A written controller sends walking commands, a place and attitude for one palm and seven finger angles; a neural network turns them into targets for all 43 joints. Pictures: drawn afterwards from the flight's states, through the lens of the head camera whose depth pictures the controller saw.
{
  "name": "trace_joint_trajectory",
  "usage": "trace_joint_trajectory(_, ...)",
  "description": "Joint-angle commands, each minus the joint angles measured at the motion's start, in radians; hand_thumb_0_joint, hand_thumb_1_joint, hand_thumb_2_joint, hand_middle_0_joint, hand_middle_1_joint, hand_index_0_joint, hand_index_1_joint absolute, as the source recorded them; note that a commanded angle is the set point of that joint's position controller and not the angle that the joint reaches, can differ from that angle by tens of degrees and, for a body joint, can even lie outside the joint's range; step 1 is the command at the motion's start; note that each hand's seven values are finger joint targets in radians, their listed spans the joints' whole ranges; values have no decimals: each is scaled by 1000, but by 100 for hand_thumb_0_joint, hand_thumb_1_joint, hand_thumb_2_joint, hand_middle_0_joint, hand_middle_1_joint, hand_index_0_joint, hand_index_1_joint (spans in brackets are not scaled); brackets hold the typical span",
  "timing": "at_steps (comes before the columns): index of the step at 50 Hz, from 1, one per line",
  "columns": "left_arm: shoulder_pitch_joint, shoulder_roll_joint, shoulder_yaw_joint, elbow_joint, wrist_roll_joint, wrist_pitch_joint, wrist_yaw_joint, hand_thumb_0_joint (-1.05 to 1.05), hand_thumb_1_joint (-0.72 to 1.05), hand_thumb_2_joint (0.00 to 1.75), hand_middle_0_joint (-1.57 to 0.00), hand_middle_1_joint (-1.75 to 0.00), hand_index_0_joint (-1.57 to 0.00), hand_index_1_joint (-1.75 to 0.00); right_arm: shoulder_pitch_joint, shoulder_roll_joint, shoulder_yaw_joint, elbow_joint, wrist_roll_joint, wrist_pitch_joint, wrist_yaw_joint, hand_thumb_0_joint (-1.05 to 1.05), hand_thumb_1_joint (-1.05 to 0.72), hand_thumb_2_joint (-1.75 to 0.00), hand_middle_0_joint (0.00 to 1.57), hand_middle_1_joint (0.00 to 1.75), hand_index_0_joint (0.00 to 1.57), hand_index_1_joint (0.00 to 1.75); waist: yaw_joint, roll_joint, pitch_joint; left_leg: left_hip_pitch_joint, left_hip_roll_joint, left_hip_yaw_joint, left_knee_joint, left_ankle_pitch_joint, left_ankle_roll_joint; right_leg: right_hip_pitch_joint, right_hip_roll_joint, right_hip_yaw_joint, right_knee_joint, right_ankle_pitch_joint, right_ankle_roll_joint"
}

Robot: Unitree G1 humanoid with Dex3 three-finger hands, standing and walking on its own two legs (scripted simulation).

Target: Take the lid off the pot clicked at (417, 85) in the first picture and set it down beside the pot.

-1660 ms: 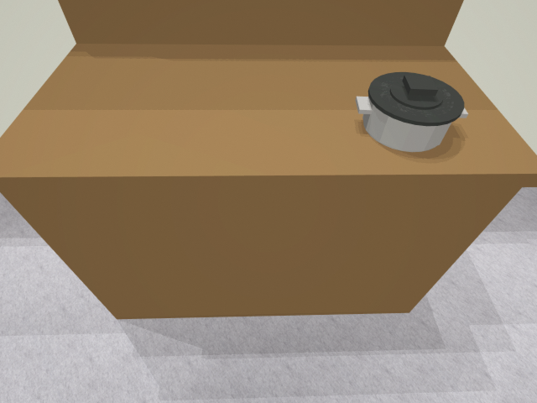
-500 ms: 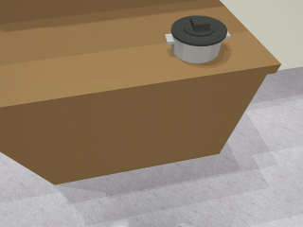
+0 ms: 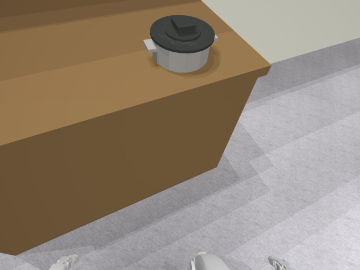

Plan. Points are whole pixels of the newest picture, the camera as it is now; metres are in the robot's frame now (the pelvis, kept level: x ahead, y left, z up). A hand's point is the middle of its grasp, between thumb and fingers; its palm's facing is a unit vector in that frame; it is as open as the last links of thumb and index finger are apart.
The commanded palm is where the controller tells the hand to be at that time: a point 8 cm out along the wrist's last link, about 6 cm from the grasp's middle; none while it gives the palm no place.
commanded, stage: walk to a spot facing it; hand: left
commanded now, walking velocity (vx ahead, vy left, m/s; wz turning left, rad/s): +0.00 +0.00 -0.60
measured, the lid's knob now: (183, 23) +0.72 +0.06 +0.14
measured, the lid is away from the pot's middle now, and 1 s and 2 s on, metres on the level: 0.00 0.00 0.00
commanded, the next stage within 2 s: none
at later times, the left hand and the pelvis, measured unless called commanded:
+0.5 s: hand (136, 242) +0.19 +0.12 -0.16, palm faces -0.36 -0.90 -0.23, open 7.4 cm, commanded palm none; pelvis +0.03 -0.03 +0.00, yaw -20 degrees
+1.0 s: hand (165, 224) +0.24 +0.05 -0.16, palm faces -0.59 -0.76 -0.27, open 7.4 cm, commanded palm none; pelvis +0.03 -0.05 -0.01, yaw -37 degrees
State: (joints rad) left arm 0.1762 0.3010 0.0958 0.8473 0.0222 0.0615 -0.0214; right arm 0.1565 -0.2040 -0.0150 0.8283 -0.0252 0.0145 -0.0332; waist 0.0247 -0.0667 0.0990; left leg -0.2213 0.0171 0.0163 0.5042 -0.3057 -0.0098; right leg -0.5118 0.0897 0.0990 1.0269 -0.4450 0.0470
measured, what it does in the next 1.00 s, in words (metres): steps on the spot, turning right: right foot, then left foot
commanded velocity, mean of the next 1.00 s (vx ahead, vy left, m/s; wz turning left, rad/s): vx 0.00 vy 0.00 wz -0.60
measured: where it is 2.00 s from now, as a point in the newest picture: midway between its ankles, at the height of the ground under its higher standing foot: outside the picture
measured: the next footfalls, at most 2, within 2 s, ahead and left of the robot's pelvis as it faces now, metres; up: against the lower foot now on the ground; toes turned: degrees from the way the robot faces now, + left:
right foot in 0.24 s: +0.04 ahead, -0.14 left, +0.00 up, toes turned -14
left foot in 0.58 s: +0.14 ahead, +0.07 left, +0.00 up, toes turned -20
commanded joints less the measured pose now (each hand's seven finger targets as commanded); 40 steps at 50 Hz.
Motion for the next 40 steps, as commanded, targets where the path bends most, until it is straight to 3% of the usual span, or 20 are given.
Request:
trace_joint_trajectory(1,-29,51,2,-101,-9,-22,-22,0,90,90,-20,-30,-20,-30,26,-196,-50,-77,-7,-26,-9,0,-90,-90,20,30,20,30,-23,226,-96,165,265,-69,-130,588,160,-93,-116,-67,55,-20,20)
trace_joint_trajectory(3,-68,35,-9,-110,-10,-18,-25,0,90,90,-20,-30,-20,-30,80,-212,-56,-60,-7,-22,-5,0,-90,-90,20,30,20,30,-48,210,-102,165,267,-23,-119,630,152,-14,-120,-117,-89,-11,20)
trace_joint_trajectory(7,-102,36,-20,-111,-10,-26,-29,0,90,90,-20,-30,-20,-30,145,-245,-72,-26,-5,-17,4,0,-90,-90,20,30,20,30,-76,282,-111,161,283,24,-61,696,122,136,-87,-182,-315,31,-7)
trace_joint_trajectory(9,-34,43,-16,-86,-9,-32,-27,0,90,90,-20,-30,-20,-30,133,-251,-75,-26,-2,-16,5,0,-90,-90,20,30,20,30,-32,255,-135,143,266,72,34,674,79,249,-66,-203,-463,136,-29)
trace_joint_trajectory(10,36,74,-7,-62,-6,-41,-23,0,90,90,-20,-30,-20,-30,137,-247,-76,-28,6,-16,8,0,-90,-90,20,30,20,30,7,192,-169,59,241,114,177,632,36,415,-76,-188,-577,268,-48)
trace_joint_trajectory(11,125,185,18,-37,1,-54,-5,0,90,90,-20,-30,-20,-30,151,-188,-63,-48,16,-15,17,0,-90,-90,20,30,20,30,41,-50,-250,-193,176,176,408,304,-23,674,-279,68,-610,548,-134)
trace_joint_trajectory(12,185,266,37,-26,-10,-56,12,0,90,90,-20,-30,-20,-30,81,-144,-49,-97,14,-8,13,0,-90,-90,20,30,20,30,74,-222,-265,-370,73,112,640,-340,-58,674,-507,345,-619,951,-265)
trace_joint_trajectory(13,181,217,36,-24,-17,-45,29,0,90,90,-20,-30,-20,-30,18,-158,-51,-87,17,0,-4,0,-90,-90,20,30,20,30,84,-163,-240,-382,98,-32,676,-339,-39,594,-447,306,-608,878,-296)
trace_joint_trajectory(15,34,155,19,-61,-11,-30,32,0,90,90,-20,-30,-20,-30,19,-154,-54,-58,10,11,0,0,-90,-90,20,30,20,30,11,-71,-131,-358,115,-25,673,-220,-51,431,-355,222,-630,643,-271)
trace_joint_trajectory(17,-25,140,12,-81,-3,-33,36,0,90,90,-20,-30,-20,-30,89,-135,-52,-28,7,15,8,0,-90,-90,20,30,20,30,-31,-63,-166,-266,99,5,570,-171,-62,378,-309,163,-624,647,-247)
trace_joint_trajectory(23,-17,147,15,-83,0,-29,28,0,90,90,-20,-30,-20,-30,84,-115,-49,-32,15,5,6,0,-90,-90,20,30,20,30,-24,-78,-142,-172,35,32,350,-124,-58,299,-272,231,-623,627,-237)
trace_joint_trajectory(27,-44,128,15,-92,-8,-21,25,0,90,90,-20,-30,-20,-30,164,-118,-49,-20,19,-9,-3,0,-90,-90,20,30,20,30,-62,-79,-154,-4,19,25,54,22,-43,237,-221,256,-541,583,-176)
trace_joint_trajectory(28,-49,97,12,-106,-15,-18,23,0,90,90,-20,-30,-20,-30,204,-152,-54,-15,16,-18,-8,0,-90,-90,20,30,20,30,-82,0,-162,104,89,-53,-79,70,-12,144,-165,223,-456,469,-134)
trace_joint_trajectory(29,-27,34,4,-126,-21,-14,13,0,90,90,-20,-30,-20,-30,210,-245,-68,-26,2,-24,-8,0,-90,-90,20,30,20,30,-76,292,-158,185,320,-315,-191,192,84,-22,-12,79,-267,113,-61)
trace_joint_trajectory(30,-10,41,3,-131,-11,-22,7,0,90,90,-20,-30,-20,-30,202,-279,-64,-47,-1,-18,-7,0,-90,-90,20,30,20,30,-60,350,-128,126,470,-421,-235,293,182,-60,-9,-43,-34,-170,-22)
trace_joint_trajectory(31,-10,62,9,-108,2,-19,5,0,90,90,-20,-30,-20,-30,170,-228,-50,-46,-8,-22,-8,0,-90,-90,20,30,20,30,-61,298,-106,51,441,-380,-243,231,187,-38,-50,-9,102,-139,-10)
trace_joint_trajectory(32,-10,62,12,-101,3,-20,1,0,90,90,-20,-30,-20,-30,133,-217,-41,-59,-7,-24,-9,0,-90,-90,20,30,20,30,-34,300,-88,23,402,-316,-215,279,182,-50,-67,-17,155,-112,-5)
trace_joint_trajectory(33,-15,60,11,-90,0,-18,-7,0,90,90,-20,-30,-20,-30,100,-194,-38,-63,-7,-24,-9,0,-90,-90,20,30,20,30,-29,249,-77,35,357,-221,-206,319,169,-60,-84,-31,195,-55,2)
trace_joint_trajectory(35,-24,29,0,-83,-8,-11,-16,0,90,90,-20,-30,-20,-30,86,-182,-40,-63,-6,-22,-8,0,-90,-90,20,30,20,30,-28,214,-96,89,302,-62,-164,445,150,-49,-109,-75,136,-14,15)
trace_joint_trajectory(40,-83,-7,-17,-92,-11,-12,-21,0,90,90,-20,-30,-20,-30,163,-213,-66,-26,-7,-16,2,0,-90,-90,20,30,20,30,-74,253,-133,157,322,51,-106,584,153,77,-118,-163,-191,-35,11)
